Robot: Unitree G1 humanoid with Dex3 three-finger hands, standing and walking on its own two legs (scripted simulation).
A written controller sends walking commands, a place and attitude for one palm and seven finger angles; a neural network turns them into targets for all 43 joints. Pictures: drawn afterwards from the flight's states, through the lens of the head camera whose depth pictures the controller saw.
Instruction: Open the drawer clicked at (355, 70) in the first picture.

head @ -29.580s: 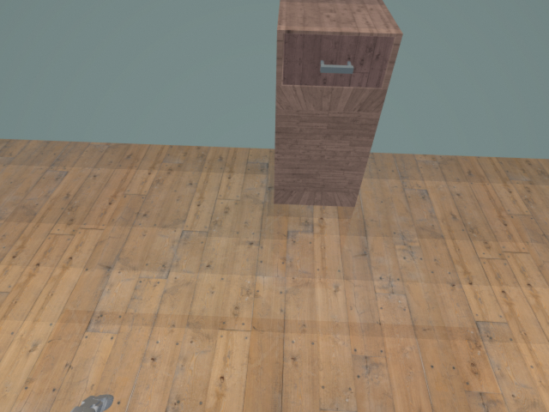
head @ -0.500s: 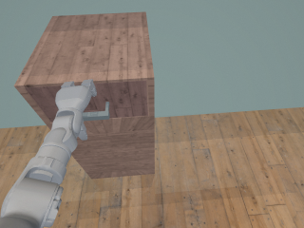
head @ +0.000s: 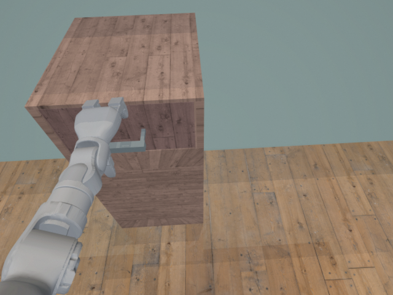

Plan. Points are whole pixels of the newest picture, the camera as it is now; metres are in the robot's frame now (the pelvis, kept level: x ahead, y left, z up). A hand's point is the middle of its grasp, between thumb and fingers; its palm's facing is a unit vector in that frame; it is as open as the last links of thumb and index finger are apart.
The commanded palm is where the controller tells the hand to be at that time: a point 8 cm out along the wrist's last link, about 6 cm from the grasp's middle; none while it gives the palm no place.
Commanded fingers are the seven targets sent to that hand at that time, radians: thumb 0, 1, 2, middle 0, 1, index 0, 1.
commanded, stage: re-aim the fingers above the handle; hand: left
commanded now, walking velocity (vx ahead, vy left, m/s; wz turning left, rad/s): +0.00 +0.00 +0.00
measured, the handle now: (124, 140) +0.48 +0.20 -0.01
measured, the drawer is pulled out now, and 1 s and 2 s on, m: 0.00 0.00 0.00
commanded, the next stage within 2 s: lower the fingers behind the handle in 0.08 s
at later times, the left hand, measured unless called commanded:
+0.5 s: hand (110, 153) +0.42 +0.21 +0.03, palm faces -0.01 -0.05 -1.00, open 13.9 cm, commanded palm +0.40 +0.21 +0.09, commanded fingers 0.00 -0.50 0.30 -0.30 -1.20 -0.30 -1.20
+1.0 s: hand (114, 154) +0.43 +0.21 +0.01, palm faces -0.01 -0.04 -1.00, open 13.8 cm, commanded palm +0.41 +0.21 +0.05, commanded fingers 0.00 -0.50 0.30 -0.30 -1.20 -0.30 -1.20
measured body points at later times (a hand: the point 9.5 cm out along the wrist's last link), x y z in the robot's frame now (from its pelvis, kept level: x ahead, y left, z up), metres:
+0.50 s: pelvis -0.01 +0.00 +0.00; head +0.05 -0.01 +0.44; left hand +0.41 +0.21 +0.09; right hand +0.09 -0.27 -0.13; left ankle +0.00 +0.08 -0.71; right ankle -0.03 -0.10 -0.71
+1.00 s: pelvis +0.00 +0.00 -0.01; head +0.06 -0.01 +0.43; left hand +0.43 +0.21 +0.06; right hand +0.03 -0.27 -0.15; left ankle +0.00 +0.08 -0.71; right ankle -0.03 -0.10 -0.71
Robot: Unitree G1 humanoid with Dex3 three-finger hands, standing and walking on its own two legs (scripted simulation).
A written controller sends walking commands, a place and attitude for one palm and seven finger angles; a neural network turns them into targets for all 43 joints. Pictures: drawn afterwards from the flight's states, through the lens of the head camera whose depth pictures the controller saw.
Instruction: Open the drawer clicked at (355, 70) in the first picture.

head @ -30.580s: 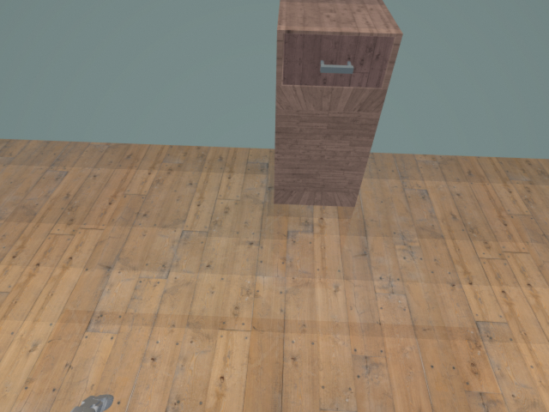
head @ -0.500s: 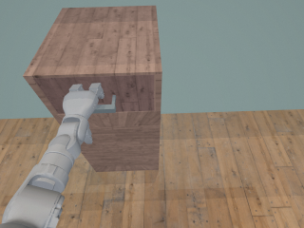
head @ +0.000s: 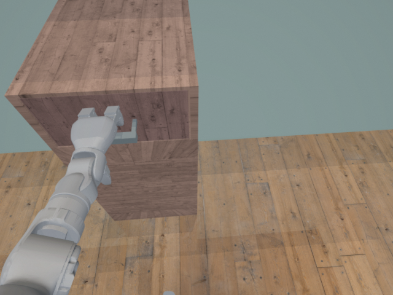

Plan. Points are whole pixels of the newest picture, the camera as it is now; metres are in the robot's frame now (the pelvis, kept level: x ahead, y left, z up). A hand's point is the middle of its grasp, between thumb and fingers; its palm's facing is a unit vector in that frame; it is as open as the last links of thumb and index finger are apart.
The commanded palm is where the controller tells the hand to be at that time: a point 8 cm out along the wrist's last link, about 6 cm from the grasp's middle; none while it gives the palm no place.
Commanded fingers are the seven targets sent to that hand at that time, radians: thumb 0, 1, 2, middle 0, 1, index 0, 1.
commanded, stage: lower the fingers behind the handle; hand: left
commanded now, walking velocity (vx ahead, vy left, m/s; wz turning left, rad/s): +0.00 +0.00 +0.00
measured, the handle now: (114, 131) +0.49 +0.21 +0.01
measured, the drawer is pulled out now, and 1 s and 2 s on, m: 0.00 0.00 0.00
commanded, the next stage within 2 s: lift the fingers back up to retry in 0.78 s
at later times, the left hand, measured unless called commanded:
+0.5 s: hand (105, 147) +0.43 +0.22 +0.01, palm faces +0.01 -0.01 -1.00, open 13.9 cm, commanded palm +0.41 +0.21 +0.04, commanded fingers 0.00 -0.50 0.30 -0.30 -1.20 -0.30 -1.20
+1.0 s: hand (105, 146) +0.44 +0.22 +0.02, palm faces -0.01 -0.02 -1.00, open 13.9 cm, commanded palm +0.42 +0.21 +0.06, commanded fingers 0.00 -0.50 0.30 -0.30 -1.20 -0.30 -1.20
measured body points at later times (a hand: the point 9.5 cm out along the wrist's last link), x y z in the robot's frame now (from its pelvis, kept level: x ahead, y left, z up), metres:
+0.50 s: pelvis -0.01 +0.00 -0.01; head +0.06 +0.00 +0.43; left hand +0.43 +0.21 +0.07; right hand +0.04 -0.26 -0.14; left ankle +0.00 +0.09 -0.70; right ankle -0.02 -0.10 -0.70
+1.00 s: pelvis -0.02 +0.00 -0.01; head +0.05 +0.00 +0.43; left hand +0.43 +0.22 +0.07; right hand +0.02 -0.26 -0.14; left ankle +0.00 +0.09 -0.70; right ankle -0.02 -0.10 -0.70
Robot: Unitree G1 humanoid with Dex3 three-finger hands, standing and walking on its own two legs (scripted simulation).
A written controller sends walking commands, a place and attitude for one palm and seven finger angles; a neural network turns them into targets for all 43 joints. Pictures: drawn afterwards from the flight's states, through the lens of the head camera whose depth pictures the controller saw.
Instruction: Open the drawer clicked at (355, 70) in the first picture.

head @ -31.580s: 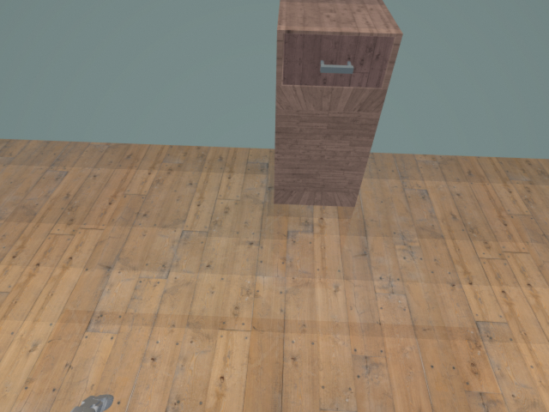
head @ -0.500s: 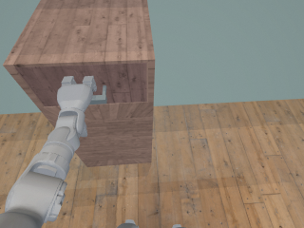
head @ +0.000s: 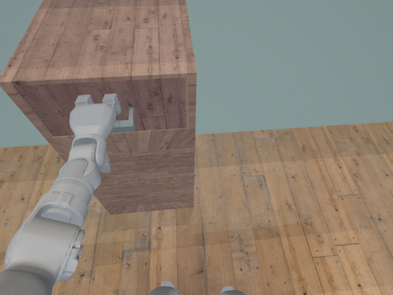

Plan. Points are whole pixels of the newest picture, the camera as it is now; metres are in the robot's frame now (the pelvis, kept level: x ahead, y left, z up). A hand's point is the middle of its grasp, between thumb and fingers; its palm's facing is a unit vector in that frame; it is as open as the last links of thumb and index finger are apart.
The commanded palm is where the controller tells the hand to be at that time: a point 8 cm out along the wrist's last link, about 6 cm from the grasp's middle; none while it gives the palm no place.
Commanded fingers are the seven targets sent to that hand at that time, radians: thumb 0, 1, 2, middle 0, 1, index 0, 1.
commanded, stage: lift the fingers back up to retry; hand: left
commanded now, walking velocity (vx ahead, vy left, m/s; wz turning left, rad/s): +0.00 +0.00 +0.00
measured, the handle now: (111, 120) +0.51 +0.21 +0.02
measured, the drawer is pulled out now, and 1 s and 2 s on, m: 0.00 0.00 0.00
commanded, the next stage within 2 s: re-aim the fingers above the handle in 0.66 s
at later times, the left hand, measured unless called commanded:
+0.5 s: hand (101, 120) +0.47 +0.21 +0.06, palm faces +0.00 -0.06 -1.00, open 13.6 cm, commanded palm +0.44 +0.21 +0.14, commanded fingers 0.00 -0.50 0.30 -0.30 -1.20 -0.30 -1.20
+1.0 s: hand (99, 120) +0.46 +0.21 +0.08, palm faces -0.01 -0.05 -1.00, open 13.8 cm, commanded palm +0.44 +0.21 +0.14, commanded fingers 0.00 -0.50 0.30 -0.30 -1.20 -0.30 -1.20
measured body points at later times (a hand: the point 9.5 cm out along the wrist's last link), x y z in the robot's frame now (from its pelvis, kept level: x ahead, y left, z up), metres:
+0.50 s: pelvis +0.03 +0.00 +0.02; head +0.09 -0.02 +0.47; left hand +0.46 +0.21 +0.12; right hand +0.10 -0.26 -0.11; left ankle +0.02 +0.08 -0.69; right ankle +0.00 -0.11 -0.69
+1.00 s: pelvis +0.04 -0.01 +0.03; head +0.09 -0.03 +0.47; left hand +0.45 +0.21 +0.13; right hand +0.14 -0.28 -0.10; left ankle +0.02 +0.08 -0.69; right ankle +0.00 -0.11 -0.69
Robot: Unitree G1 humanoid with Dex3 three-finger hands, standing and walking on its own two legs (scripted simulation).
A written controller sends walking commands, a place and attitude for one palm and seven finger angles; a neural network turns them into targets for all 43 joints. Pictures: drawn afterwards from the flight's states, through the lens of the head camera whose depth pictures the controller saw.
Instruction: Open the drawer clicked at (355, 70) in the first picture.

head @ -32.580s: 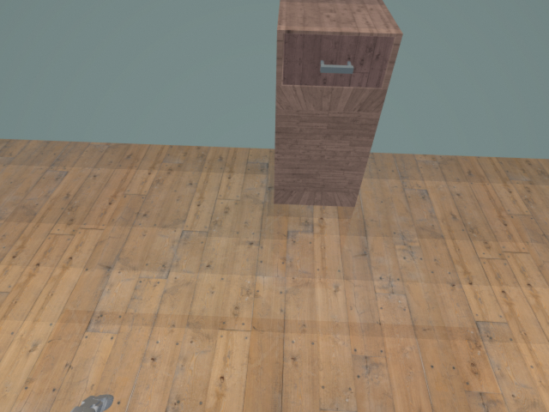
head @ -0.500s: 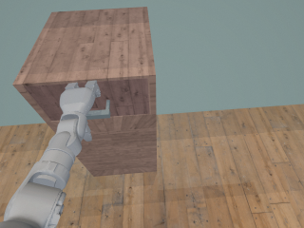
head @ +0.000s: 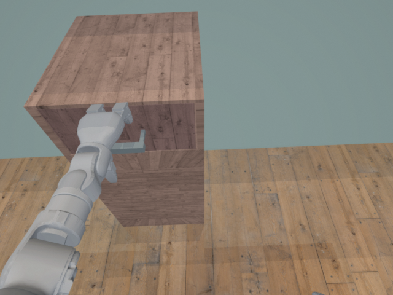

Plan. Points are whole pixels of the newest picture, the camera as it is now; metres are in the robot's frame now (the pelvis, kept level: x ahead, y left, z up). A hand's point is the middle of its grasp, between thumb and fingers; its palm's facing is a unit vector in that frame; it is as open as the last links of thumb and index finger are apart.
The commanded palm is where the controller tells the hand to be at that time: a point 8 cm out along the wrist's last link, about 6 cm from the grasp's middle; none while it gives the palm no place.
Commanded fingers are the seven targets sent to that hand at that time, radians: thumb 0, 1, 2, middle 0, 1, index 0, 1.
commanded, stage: re-aim the fingers above the handle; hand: left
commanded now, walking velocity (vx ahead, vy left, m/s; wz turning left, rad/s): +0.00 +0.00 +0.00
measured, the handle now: (123, 141) +0.48 +0.21 -0.01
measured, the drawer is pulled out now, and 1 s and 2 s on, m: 0.00 0.00 0.00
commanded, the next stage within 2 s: lower the fingers behind the handle in 1.78 s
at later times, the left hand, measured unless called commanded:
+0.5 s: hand (107, 139) +0.43 +0.22 +0.06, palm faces +0.01 -0.04 -1.00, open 13.8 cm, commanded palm +0.40 +0.22 +0.11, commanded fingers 0.00 -0.50 0.30 -0.30 -1.20 -0.30 -1.20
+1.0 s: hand (104, 138) +0.43 +0.22 +0.06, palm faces +0.02 -0.04 -1.00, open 13.7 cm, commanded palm +0.40 +0.23 +0.11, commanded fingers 0.00 -0.50 0.30 -0.30 -1.20 -0.30 -1.20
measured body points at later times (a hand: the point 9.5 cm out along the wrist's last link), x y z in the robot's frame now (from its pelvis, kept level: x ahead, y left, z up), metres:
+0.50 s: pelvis -0.01 +0.00 +0.00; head +0.04 -0.01 +0.45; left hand +0.42 +0.22 +0.11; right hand +0.06 -0.26 -0.13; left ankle -0.01 +0.09 -0.71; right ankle -0.04 -0.09 -0.71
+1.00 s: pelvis -0.01 +0.01 +0.00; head +0.04 +0.00 +0.45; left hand +0.43 +0.22 +0.11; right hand +0.07 -0.25 -0.13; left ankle -0.01 +0.09 -0.71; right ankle -0.04 -0.09 -0.71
